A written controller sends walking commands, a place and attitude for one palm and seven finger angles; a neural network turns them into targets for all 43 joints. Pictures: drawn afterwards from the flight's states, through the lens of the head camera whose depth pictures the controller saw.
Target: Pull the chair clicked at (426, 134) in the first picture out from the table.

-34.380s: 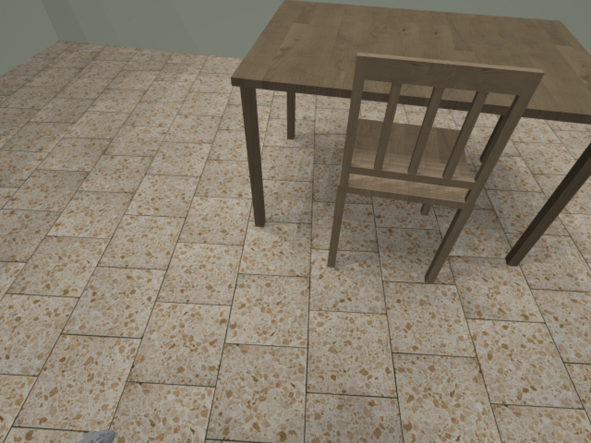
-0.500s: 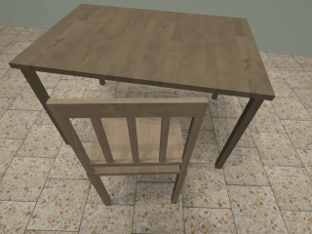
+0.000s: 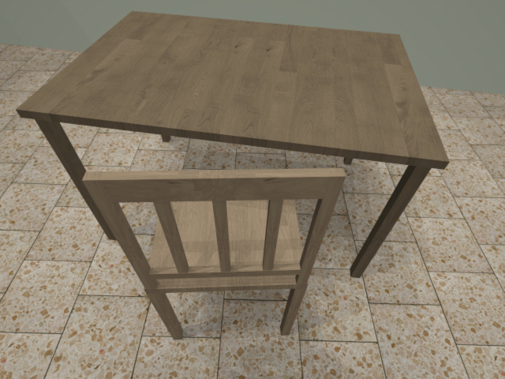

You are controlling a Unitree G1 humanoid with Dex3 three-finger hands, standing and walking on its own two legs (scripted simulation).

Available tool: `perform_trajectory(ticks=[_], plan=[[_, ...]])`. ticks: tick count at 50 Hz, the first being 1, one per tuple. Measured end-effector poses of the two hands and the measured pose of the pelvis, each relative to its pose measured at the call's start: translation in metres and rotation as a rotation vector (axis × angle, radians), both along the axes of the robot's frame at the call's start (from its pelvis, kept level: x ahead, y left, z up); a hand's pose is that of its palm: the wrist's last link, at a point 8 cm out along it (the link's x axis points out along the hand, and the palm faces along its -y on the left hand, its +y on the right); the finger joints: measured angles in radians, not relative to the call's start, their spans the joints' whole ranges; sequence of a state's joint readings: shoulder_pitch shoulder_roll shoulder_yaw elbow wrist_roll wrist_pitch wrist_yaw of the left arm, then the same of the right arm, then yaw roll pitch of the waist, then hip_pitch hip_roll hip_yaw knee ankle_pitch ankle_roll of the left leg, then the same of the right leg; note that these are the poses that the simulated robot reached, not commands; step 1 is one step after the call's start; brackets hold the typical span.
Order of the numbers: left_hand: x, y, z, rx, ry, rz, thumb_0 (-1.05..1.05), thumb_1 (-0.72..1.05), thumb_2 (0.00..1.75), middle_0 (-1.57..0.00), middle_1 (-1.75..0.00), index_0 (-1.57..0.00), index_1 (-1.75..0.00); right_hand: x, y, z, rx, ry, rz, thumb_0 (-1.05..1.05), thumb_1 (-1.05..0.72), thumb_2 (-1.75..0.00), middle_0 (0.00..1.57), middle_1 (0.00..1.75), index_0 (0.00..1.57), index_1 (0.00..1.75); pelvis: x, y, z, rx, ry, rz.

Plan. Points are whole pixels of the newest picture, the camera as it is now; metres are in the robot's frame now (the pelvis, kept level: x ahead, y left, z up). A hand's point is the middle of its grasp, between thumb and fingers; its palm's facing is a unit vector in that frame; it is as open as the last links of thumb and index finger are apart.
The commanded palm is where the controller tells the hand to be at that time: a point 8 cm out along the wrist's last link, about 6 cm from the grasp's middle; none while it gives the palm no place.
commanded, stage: look again from close up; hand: left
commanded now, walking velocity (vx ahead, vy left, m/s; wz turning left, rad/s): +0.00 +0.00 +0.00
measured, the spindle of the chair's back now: (222, 238) +0.40 +0.09 -0.09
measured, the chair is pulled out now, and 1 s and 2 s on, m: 0.17 0.17 0.17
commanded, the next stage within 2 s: raise the hand toward the chair's back in 0.78 s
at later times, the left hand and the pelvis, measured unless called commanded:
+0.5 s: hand out of the picture -0.01 +0.17 -0.17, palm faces +0.03 -0.98 -0.19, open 7.4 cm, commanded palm none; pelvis +0.00 +0.00 +0.00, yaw +0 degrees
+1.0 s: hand out of the picture +0.09 +0.19 -0.10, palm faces +0.22 -0.95 -0.23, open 7.4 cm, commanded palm +0.09 +0.21 -0.07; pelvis -0.02 -0.01 +0.00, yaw +0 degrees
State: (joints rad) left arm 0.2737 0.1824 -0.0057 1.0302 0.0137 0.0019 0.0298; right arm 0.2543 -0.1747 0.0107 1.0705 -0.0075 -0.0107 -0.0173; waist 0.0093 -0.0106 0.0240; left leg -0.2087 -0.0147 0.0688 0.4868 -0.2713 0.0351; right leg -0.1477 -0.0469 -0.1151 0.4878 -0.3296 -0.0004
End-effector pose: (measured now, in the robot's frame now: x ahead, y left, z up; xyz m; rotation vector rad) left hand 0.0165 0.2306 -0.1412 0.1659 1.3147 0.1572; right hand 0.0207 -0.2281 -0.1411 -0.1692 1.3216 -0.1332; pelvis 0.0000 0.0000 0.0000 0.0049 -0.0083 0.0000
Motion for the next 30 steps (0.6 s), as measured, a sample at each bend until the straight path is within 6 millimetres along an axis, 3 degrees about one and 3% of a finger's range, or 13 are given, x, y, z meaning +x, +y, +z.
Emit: perform_trajectory(ticks=[16, 30], plan=[[-0.021, -0.010, -0.003, -0.025, 0.065, 0.013, 0.00, 0.90, 0.90, -0.20, -0.30, -0.20, -0.30, 0.000, -0.001, 0.003, -0.005, 0.017, -0.009, 0.01, -0.92, -0.90, 0.20, 0.29, 0.20, 0.29, 0.003, -0.002, 0.003, 0.002, -0.005, -0.007], [-0.031, -0.015, -0.001, -0.024, 0.073, 0.020, 0.00, 0.90, 0.90, -0.20, -0.30, -0.20, -0.30, -0.013, -0.002, 0.002, 0.003, 0.039, -0.015, 0.01, -0.93, -0.90, 0.20, 0.29, 0.20, 0.29, -0.001, -0.006, 0.004, 0.003, -0.010, -0.005]])
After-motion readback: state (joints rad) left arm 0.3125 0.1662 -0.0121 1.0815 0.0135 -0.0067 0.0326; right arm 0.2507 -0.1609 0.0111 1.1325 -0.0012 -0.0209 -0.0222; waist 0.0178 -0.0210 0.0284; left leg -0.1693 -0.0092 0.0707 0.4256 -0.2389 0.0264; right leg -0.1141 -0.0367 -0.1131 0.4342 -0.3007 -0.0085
